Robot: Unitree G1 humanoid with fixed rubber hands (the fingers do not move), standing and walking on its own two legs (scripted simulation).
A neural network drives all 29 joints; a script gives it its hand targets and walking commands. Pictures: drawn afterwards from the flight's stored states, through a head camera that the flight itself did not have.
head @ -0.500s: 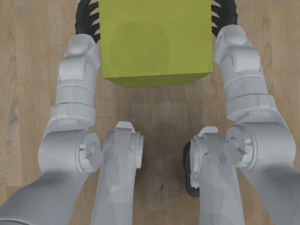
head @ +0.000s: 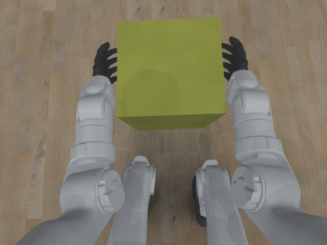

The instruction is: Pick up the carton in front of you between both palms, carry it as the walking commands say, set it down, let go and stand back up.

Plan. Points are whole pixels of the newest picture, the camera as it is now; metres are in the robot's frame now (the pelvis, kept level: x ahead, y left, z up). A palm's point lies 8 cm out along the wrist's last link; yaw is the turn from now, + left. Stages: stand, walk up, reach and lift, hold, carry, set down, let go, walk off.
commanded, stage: reach and lift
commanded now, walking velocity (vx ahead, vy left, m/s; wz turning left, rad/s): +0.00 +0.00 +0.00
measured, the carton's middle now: (169, 85) +0.49 +0.03 -0.12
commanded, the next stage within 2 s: none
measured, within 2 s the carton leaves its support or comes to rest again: neither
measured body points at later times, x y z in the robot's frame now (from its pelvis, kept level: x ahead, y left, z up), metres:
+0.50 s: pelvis +0.05 +0.00 +0.14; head +0.18 +0.01 +0.57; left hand +0.44 +0.17 +0.10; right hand +0.46 -0.13 +0.11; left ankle +0.11 +0.13 -0.48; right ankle +0.10 -0.12 -0.48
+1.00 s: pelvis +0.09 +0.00 +0.25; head +0.09 +0.00 +0.70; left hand +0.40 +0.16 +0.25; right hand +0.41 -0.14 +0.25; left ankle +0.11 +0.13 -0.48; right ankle +0.10 -0.13 -0.48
